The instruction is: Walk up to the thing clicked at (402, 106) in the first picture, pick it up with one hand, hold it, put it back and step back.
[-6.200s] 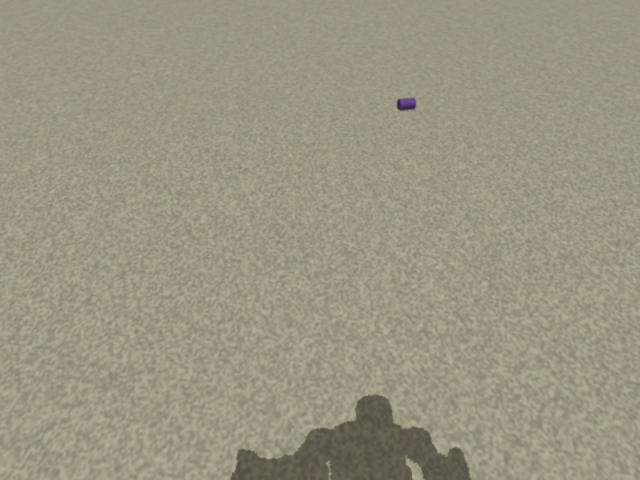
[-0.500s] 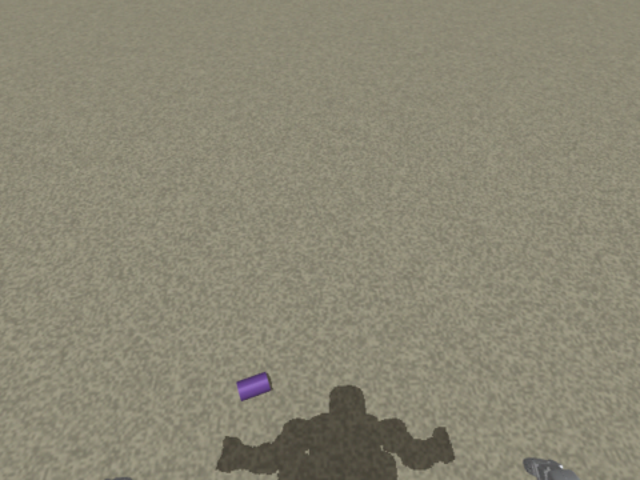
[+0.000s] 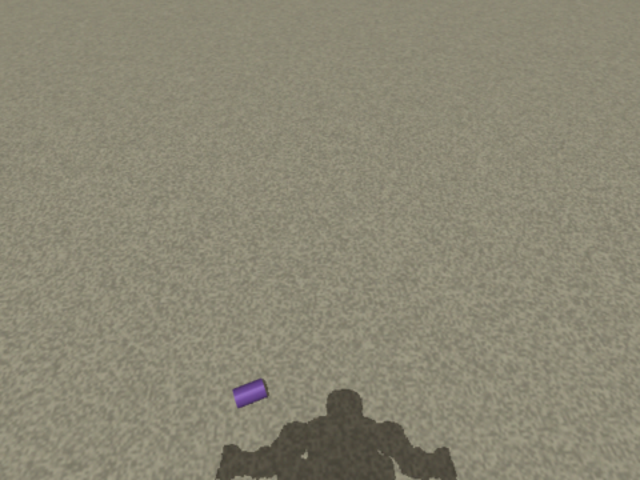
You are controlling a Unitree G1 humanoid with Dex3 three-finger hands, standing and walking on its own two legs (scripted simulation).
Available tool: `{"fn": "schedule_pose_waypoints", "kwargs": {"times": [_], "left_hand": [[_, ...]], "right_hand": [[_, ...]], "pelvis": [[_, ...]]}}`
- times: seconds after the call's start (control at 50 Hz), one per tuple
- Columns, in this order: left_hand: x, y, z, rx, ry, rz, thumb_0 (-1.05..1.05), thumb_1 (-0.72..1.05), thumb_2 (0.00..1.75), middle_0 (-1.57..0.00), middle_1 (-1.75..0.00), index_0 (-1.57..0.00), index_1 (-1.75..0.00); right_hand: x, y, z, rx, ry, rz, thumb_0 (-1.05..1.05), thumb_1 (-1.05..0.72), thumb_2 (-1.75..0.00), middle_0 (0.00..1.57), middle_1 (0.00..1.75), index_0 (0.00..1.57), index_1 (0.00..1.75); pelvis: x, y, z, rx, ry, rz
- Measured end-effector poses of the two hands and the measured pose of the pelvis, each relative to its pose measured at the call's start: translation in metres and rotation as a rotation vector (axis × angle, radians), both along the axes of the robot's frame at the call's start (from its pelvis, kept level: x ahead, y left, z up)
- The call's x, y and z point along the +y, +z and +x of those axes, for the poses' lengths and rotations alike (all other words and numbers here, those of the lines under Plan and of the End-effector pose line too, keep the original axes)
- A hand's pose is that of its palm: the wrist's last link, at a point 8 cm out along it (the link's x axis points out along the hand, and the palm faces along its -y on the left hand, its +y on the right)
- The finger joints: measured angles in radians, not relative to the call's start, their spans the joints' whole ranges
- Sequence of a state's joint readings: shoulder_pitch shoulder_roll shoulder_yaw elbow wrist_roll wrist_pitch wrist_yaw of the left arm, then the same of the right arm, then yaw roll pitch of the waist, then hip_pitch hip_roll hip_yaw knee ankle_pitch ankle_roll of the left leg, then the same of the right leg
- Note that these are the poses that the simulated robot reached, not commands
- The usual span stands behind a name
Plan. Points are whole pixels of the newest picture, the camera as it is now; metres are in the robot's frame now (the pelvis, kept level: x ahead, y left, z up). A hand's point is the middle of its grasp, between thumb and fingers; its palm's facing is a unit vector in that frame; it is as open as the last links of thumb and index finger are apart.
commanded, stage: walk up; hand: left
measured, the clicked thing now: (250, 393) +0.48 +0.23 -0.75
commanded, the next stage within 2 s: stand in 0.22 s
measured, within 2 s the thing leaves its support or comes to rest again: neither
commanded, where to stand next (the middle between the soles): +0.03 +0.01 m, yaw +1 degrees
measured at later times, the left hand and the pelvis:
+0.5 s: hand out of the picture +0.07 +0.25 -0.15, palm faces +0.00 -0.94 -0.34, open 7.4 cm; pelvis +0.00 +0.00 +0.00, yaw +1 degrees
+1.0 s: hand out of the picture +0.06 +0.25 -0.16, palm faces +0.00 -0.94 -0.34, open 7.4 cm; pelvis +0.00 -0.01 +0.00, yaw +1 degrees
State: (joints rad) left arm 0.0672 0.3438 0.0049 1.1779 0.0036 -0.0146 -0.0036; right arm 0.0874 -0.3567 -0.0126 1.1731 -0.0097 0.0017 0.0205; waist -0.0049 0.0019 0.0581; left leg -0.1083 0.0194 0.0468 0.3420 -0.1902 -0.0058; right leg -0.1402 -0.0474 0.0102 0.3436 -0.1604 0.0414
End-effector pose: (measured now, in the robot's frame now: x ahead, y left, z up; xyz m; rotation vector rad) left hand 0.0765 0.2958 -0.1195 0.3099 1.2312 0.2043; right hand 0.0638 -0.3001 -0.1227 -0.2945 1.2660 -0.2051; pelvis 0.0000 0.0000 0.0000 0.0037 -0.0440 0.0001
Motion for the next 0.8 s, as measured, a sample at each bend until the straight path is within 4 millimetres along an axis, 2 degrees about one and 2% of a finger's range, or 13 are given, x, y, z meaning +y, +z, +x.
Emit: {"fn": "schedule_pose_waypoints", "kwargs": {"times": [0.4, 0.8], "left_hand": [[-0.001, 0.002, -0.003, -0.016, 0.005, 0.002, 0.00, 0.90, 0.90, -0.20, -0.30, -0.21, -0.30], [-0.004, 0.000, -0.022, 0.020, 0.021, 0.002, 0.00, 0.90, 0.90, -0.20, -0.30, -0.21, -0.30]], "right_hand": [[0.000, 0.005, 0.013, -0.048, 0.026, -0.005, 0.00, -0.90, -0.89, 0.20, 0.30, 0.20, 0.30], [-0.007, 0.004, 0.007, -0.023, 0.039, -0.008, 0.00, -0.90, -0.89, 0.20, 0.30, 0.20, 0.30]], "pelvis": [[-0.003, 0.001, -0.002, -0.003, 0.006, -0.001], [-0.008, 0.001, -0.003, 0.000, 0.014, -0.002]]}}
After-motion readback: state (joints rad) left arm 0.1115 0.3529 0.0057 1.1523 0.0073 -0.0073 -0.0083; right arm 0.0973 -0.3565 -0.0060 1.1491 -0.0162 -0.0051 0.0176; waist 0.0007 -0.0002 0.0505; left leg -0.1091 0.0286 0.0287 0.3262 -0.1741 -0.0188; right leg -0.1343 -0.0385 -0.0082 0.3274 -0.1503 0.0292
